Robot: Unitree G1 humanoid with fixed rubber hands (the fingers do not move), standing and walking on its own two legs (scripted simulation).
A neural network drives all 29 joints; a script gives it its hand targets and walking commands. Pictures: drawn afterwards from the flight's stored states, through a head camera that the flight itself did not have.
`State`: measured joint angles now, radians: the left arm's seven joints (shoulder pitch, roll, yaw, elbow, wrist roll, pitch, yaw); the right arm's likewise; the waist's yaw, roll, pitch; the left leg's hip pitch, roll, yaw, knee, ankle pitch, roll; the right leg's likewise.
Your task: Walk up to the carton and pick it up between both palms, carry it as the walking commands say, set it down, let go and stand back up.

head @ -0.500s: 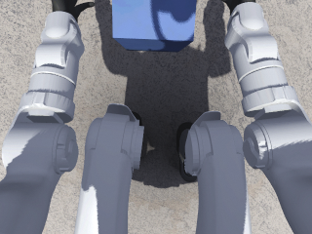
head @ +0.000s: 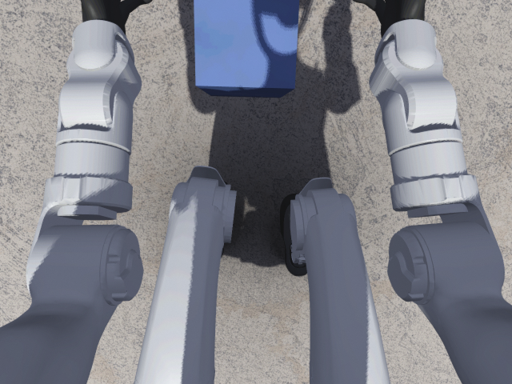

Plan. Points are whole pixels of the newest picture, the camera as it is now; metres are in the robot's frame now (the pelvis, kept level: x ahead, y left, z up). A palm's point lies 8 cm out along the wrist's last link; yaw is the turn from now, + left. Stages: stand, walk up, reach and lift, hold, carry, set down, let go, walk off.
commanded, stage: set down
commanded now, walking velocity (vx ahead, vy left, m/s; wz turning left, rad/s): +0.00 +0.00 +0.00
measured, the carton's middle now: (246, 13) +0.59 +0.06 -0.39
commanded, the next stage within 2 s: let go in 0.66 s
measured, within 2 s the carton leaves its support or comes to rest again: neither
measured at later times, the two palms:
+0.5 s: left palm out of the picture +0.50 +0.21 +0.01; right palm out of the picture +0.52 -0.11 +0.01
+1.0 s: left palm out of the picture +0.47 +0.24 +0.10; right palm out of the picture +0.49 -0.13 +0.09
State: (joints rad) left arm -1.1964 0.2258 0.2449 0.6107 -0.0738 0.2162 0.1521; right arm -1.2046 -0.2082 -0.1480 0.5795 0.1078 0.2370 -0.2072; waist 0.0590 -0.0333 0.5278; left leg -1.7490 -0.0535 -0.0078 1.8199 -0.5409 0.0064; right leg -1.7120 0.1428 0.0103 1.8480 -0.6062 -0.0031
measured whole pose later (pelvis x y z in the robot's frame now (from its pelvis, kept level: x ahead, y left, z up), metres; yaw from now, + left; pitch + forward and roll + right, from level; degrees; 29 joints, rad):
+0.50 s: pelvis -0.01 +0.00 +0.12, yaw +1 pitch +23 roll -1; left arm -1.24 0.24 0.24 0.74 -0.07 0.28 0.10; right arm -1.22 -0.20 -0.22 0.70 0.07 0.30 -0.19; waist 0.07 -0.02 0.46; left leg -1.38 -0.06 -0.04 1.35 -0.37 0.00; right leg -1.34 0.12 0.04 1.37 -0.43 0.00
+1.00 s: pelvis +0.08 +0.02 +0.21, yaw +2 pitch +33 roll -2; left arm -0.75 0.14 0.26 0.76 0.14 0.11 0.02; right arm -0.71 -0.06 -0.27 0.71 -0.16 0.13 -0.12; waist 0.04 0.00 0.02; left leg -1.17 -0.07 -0.07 0.88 -0.28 0.03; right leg -1.12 0.09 0.06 0.87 -0.33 0.00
